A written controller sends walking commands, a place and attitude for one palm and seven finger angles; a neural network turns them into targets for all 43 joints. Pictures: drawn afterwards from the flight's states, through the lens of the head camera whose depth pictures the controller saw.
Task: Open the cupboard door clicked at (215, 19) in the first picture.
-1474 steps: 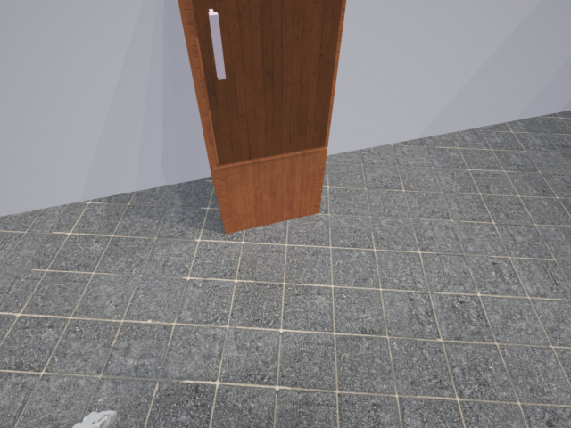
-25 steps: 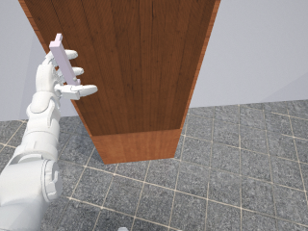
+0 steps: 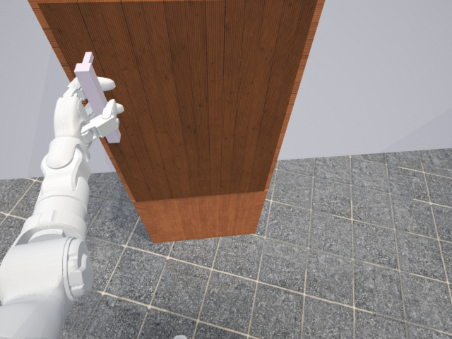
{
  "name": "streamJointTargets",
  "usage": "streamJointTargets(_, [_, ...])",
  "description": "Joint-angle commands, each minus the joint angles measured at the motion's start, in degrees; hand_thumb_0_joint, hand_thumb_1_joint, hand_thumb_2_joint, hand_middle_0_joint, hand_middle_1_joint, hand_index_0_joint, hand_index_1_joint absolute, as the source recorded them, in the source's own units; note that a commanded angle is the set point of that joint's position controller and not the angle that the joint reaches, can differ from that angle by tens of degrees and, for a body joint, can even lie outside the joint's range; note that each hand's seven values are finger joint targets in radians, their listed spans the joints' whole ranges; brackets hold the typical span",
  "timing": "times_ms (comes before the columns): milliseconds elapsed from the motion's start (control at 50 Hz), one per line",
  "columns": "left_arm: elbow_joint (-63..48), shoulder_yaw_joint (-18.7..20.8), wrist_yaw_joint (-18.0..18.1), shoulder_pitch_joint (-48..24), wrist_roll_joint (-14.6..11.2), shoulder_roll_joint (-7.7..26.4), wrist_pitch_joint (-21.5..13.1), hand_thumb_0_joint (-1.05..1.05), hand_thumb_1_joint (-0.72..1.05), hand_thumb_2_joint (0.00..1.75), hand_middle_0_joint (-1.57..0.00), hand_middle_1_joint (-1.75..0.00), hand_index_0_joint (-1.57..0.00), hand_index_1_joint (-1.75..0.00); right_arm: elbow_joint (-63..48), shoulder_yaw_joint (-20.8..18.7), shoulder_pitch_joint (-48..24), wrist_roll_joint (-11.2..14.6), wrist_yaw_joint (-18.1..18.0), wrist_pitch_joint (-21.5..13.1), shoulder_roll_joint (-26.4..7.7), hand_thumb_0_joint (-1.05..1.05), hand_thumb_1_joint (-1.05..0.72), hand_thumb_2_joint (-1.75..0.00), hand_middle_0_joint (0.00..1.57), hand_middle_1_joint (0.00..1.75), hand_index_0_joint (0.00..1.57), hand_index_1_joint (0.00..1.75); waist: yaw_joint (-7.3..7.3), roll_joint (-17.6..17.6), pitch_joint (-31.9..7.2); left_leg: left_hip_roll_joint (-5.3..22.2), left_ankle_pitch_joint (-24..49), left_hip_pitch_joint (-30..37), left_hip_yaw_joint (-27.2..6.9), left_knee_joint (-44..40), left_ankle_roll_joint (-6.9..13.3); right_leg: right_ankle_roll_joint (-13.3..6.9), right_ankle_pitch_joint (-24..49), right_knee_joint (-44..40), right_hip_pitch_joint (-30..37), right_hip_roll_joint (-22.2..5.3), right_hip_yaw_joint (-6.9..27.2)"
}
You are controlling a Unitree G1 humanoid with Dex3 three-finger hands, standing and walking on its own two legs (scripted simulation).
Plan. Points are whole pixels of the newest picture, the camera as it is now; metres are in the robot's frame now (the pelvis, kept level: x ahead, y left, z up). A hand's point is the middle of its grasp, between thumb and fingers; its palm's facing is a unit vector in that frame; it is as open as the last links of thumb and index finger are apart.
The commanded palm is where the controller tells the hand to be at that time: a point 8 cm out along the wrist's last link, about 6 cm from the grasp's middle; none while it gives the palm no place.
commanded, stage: pull the door open along its arc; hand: left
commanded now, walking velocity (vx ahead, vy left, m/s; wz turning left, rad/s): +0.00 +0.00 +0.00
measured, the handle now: (102, 100) +0.53 +0.21 +0.12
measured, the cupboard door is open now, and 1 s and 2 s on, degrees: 0 40 38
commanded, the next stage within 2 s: open thumb and fingers to let go in 0.96 s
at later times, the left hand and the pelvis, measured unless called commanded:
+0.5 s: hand (115, 157) +0.39 +0.16 +0.12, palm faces +0.02 -1.00 +0.02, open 6.2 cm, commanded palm +0.33 +0.21 +0.12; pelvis +0.01 +0.00 +0.01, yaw -1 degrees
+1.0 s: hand (183, 232) +0.25 +0.05 +0.13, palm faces +0.37 -0.93 -0.01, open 6.4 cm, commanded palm +0.20 +0.09 +0.12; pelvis +0.01 -0.04 +0.02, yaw +2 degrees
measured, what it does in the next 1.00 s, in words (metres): stands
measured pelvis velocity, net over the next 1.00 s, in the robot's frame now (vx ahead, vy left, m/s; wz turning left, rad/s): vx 0.01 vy -0.04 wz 0.04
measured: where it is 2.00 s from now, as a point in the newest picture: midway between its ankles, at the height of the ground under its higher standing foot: outside the picture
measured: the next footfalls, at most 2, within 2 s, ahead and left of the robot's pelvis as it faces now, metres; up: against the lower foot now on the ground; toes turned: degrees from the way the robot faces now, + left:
none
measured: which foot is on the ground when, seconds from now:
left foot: down 0.00-1.00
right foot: down 0.00-1.00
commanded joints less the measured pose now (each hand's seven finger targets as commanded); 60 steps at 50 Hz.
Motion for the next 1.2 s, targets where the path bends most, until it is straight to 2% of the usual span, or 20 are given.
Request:
streamJointTargets(0, [-15.4,1.1,-0.7,-26.7,-0.9,13.1,-4.8,0.0,0.9,0.9,-0.4,-1.35,-0.4,-1.35,-4.5,-3.5,5.0,-0.1,-0.5,-1.5,-9.2,0.0,-0.9,-0.9,0.2,0.3,0.2,0.3,-0.18,3.4,-22.5,-0.2,23.7,21.5,-4.0,-3.1,0.2,-0.1,23.3,-4.4,2.7,1.1,0.8])
streamJointTargets(20, [-16.1,0.5,-0.7,-26.6,-0.8,12.2,-5.0,0.0,0.9,0.9,-0.4,-1.35,-0.4,-1.35,-4.5,-3.5,4.9,-0.1,-0.4,-1.5,-9.0,0.0,-0.9,-0.9,0.2,0.3,0.2,0.3,-0.17,4.2,-23.9,-0.1,25.2,22.6,-4.1,-3.0,0.0,0.0,24.1,-4.1,2.6,1.0,0.7])
streamJointTargets(40, [-15.2,1.9,-0.4,-29.5,-0.4,14.9,-5.1,0.0,0.9,0.9,-0.4,-1.35,-0.4,-1.35,-3.7,-3.5,5.2,-0.1,-0.6,-1.3,-9.3,0.0,-0.9,-0.9,0.2,0.3,0.2,0.3,-0.85,3.6,-22.6,0.1,24.7,22.3,-4.3,-2.8,0.0,0.1,23.7,-4.3,1.8,1.1,0.8])
streamJointTargets(200, [-20.8,1.9,-1.3,-15.7,-2.2,12.0,-4.5,0.0,0.9,0.9,-0.4,-1.35,-0.4,-1.35,-6.6,-3.6,3.5,0.1,-0.1,-1.5,-8.9,0.0,-0.9,-0.9,0.2,0.3,0.2,0.3,2.34,1.4,-24.9,-0.4,28.0,21.9,-3.1,-3.5,0.3,-0.1,28.5,-4.2,8.0,1.2,0.7])
streamJointTargets(300, [-29.3,0.7,-1.8,-1.7,-4.5,8.3,-2.4,0.0,0.9,0.9,-0.4,-1.35,-0.4,-1.35,-9.4,-3.8,0.5,0.9,0.2,-1.8,-8.2,0.0,-0.9,-0.9,0.2,0.3,0.2,0.3,4.51,-0.3,-22.5,-0.7,27.6,20.7,-1.5,-5.1,0.7,0.1,31.6,-5.5,12.5,0.9,0.9])
streamJointTargets(440, [-49.7,-5.6,-0.4,19.0,-6.8,-1.8,1.5,0.0,0.9,0.9,-0.4,-1.35,-0.4,-1.35,-12.9,-3.6,-5.7,1.7,0.9,-3.8,-6.2,0.0,-0.9,-0.9,0.2,0.3,0.2,0.3,6.53,0.2,-17.7,-0.6,29.2,23.3,-0.7,-7.6,0.6,0.6,33.2,-6.9,14.7,0.3,0.2])
streamJointTargets(460, [-56.0,2.4,7.9,19.4,-9.8,-2.8,2.9,0.0,0.9,0.9,-0.4,-1.35,-0.4,-1.35,-13.3,-3.4,-8.6,1.5,1.1,-4.7,-4.1,0.0,-0.9,-0.9,0.2,0.3,0.2,0.3,12.15,0.4,-18.3,-0.8,29.8,22.0,-0.7,-8.1,-0.2,0.3,31.2,-7.2,16.3,0.4,-0.7])
streamJointTargets(480, [-58.5,-4.4,12.0,24.3,-7.9,-9.2,4.7,0.0,0.9,0.9,-0.4,-1.35,-0.4,-1.35,-13.3,-3.0,-9.6,1.1,1.6,-5.3,-3.9,0.0,-0.9,-0.9,0.2,0.3,0.2,0.3,10.07,1.0,-15.9,-0.6,29.2,23.4,-0.5,-9.0,-0.6,0.3,29.7,-7.4,15.7,0.4,-1.2])
streamJointTargets(500, [-61.9,-6.5,14.8,28.0,-7.2,-11.4,5.5,0.0,0.9,0.9,-0.4,-1.35,-0.4,-1.35,-13.5,-3.0,-10.2,1.1,2.0,-5.7,-3.8,0.0,-0.9,-0.9,0.2,0.3,0.2,0.3,9.53,-2.0,-14.1,-0.1,29.5,23.5,-1.3,-9.3,-0.7,0.4,28.2,-7.9,15.3,0.4,-2.0])
streamJointTargets(520, [-64.4,-8.3,17.1,33.1,-5.7,-13.2,6.9,0.0,0.9,0.9,-0.4,-1.35,-0.4,-1.35,-13.6,-3.0,-11.0,0.9,2.3,-5.8,-3.7,0.0,-0.9,-0.9,0.2,0.3,0.2,0.3,9.8,-1.7,-13.1,0.3,30.1,23.9,-1.4,-9.8,-0.9,0.4,27.9,-7.7,15.1,0.2,-2.0])
streamJointTargets(600, [-74.7,-12.2,27.5,38.7,1.1,-15.3,11.6,0.0,0.9,0.9,-0.4,-1.35,-0.4,-1.35,-14.5,-2.7,-14.3,-1.1,2.4,-4.0,-3.6,0.0,-0.9,-0.9,0.2,0.3,0.2,0.3,8.62,-5.6,-10.5,0.0,24.0,23.1,-1.3,-10.6,-0.8,0.5,25.3,-8.6,16.2,-0.7,-1.5])
streamJointTargets(680, [-82.2,-19.0,35.4,45.1,6.8,-21.6,16.9,0.0,0.9,0.9,-0.4,-1.35,-0.4,-1.35,-15.6,-1.7,-17.7,-2.3,1.9,-1.4,-1.7,0.0,-0.9,-0.9,0.2,0.3,0.2,0.3,8.75,-3.1,-8.6,-0.2,20.4,23.6,-1.3,-11.5,-1.1,-0.1,22.4,-9.6,17.1,-1.6,-0.9])
streamJointTargets(700, [-81.7,-18.8,37.1,48.2,7.9,-21.3,18.0,0.0,0.9,0.9,-0.4,-1.35,-0.4,-1.35,-15.5,-1.7,-17.9,-2.7,1.6,-0.6,-1.7,0.0,-0.9,-0.9,0.2,0.3,0.2,0.3,8.75,-5.6,-7.7,-0.2,19.0,23.1,-1.8,-11.4,-1.0,-0.1,21.2,-10.6,17.7,-1.7,-0.8])
streamJointTargets(720, [-82.8,-22.4,37.8,48.7,8.8,-24.0,19.0,0.0,0.9,0.9,-0.4,-1.35,-0.4,-1.35,-15.7,-1.4,-19.1,-2.7,1.7,0.0,-1.3,0.0,-0.9,-0.9,0.2,0.3,0.2,0.3,8.23,-4.1,-6.3,-0.2,18.2,23.4,-1.4,-11.5,-1.0,-0.2,20.7,-11.1,16.9,-2.0,-0.5])
streamJointTargets(800, [-84.9,-23.1,40.8,56.9,10.6,-25.1,21.3,0.0,0.9,0.9,-0.4,-1.35,-0.4,-1.35,-15.8,-1.2,-21.2,-3.3,1.7,2.3,-0.1,0.0,-0.9,-0.9,0.2,0.3,0.2,0.3,9.78,-5.8,-6.0,-0.7,18.9,24.1,-1.4,-10.5,-1.0,-0.6,23.3,-12.6,19.7,-2.3,0.3])
streamJointTargets(860, [-88.9,-27.0,40.6,62.4,11.3,-27.9,22.0,0.0,0.9,0.9,-0.4,-1.35,-0.4,-1.35,-16.4,-0.9,-22.5,-3.3,2.0,3.7,0.9,0.0,-0.9,-0.9,0.2,0.3,0.2,0.3,9.91,-5.7,-5.0,-1.0,20.0,24.1,-1.0,-10.0,-1.0,-0.6,26.9,-12.6,20.7,-2.7,1.2])
streamJointTargets(1000, [-87.3,-33.5,41.9,51.3,10.6,-33.1,21.9,0.0,0.9,0.9,-0.4,-1.35,-0.4,-1.35,-14.9,-0.3,-25.6,-3.7,1.6,2.9,0.9,0.0,-0.9,-0.9,0.2,0.3,0.2,0.3,7.25,-6.4,0.8,-1.7,14.2,24.0,-2.7,-8.0,-0.9,0.6,22.1,-16.2,16.0,-4.4,3.6])
streamJointTargets(1040, [-85.6,-31.6,42.9,42.7,10.9,-30.7,20.9,0.0,0.9,0.9,-0.4,-1.35,-0.4,-1.35,-13.8,-0.3,-25.4,-3.9,1.1,2.1,0.6,0.0,-0.9,-0.9,0.2,0.3,0.2,0.3,6.37,-7.0,0.1,-2.3,12.5,23.3,-3.2,-7.7,-0.7,1.2,19.7,-16.4,14.8,-5.1,4.7])
streamJointTargets(1100, [-83.6,-29.9,42.4,45.9,10.4,-29.4,19.3,0.0,0.69,0.81,-0.38,-1.33,-0.38,-1.33,-13.4,-0.7,-24.9,-4.0,0.4,1.6,0.9,0.0,-0.9,-0.9,0.2,0.3,0.2,0.3,8.18,-7.7,-2.8,-2.8,12.3,23.0,-3.3,-8.3,-0.8,1.5,20.3,-17.1,17.6,-5.8,6.3])
streamJointTargets(1180, [-82.8,-30.1,41.1,43.7,9.8,-29.3,17.0,0.0,0.41,0.69,-0.36,-1.3,-0.36,-1.3,-13.0,-0.9,-24.1,-3.9,-0.2,0.9,0.9,0.0,-0.9,-0.9,0.2,0.3,0.2,0.3,7.71,-9.5,-4.4,-2.9,12.7,22.9,-3.4,-8.6,-0.6,2.0,22.8,-17.1,19.1,-6.4,7.2])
